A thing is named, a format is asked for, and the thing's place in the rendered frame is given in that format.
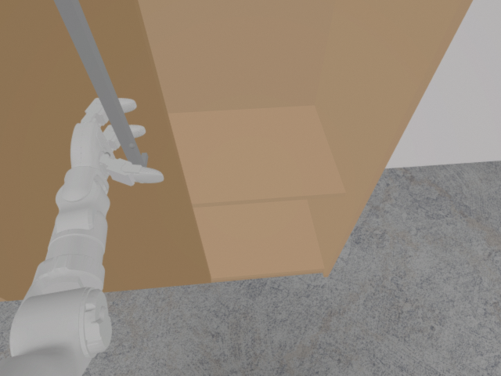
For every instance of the robot left forearm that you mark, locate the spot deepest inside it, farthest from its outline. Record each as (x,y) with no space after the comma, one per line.
(77,245)

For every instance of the wardrobe door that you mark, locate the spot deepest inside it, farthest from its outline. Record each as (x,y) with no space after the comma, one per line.
(152,236)

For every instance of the robot left upper arm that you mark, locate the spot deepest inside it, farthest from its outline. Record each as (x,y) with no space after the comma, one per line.
(58,334)

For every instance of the handle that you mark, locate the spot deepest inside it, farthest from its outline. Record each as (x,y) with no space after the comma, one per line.
(81,35)

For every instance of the robot left hand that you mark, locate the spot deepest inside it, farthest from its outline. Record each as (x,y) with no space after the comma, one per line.
(89,145)

